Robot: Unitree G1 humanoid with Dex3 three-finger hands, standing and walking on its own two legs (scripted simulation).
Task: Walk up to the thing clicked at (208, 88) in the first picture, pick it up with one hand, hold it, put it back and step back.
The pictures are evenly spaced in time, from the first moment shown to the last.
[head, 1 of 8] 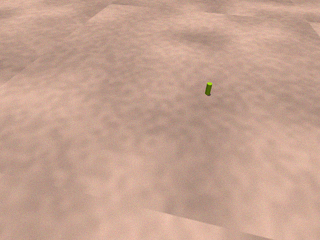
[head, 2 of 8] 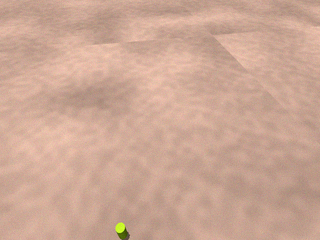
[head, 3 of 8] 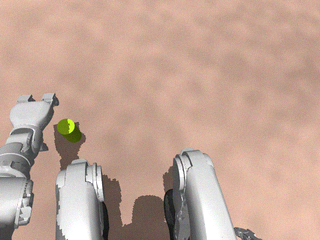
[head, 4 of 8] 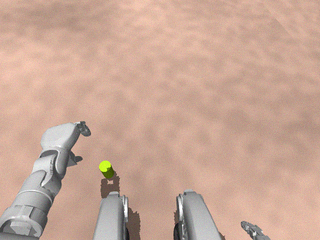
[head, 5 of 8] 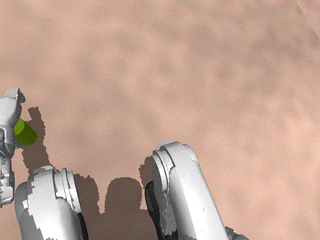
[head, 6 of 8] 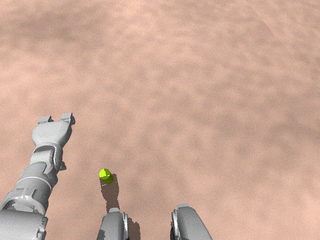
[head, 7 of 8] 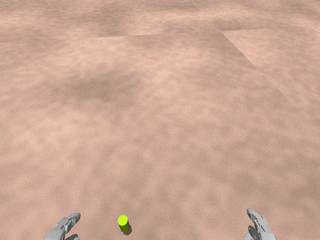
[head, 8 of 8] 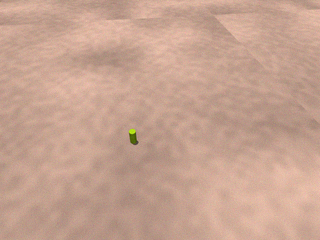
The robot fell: no
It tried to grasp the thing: yes
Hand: left
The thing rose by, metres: 0.00
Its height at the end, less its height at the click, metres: +0.00
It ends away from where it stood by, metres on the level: 0.01
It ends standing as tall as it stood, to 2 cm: yes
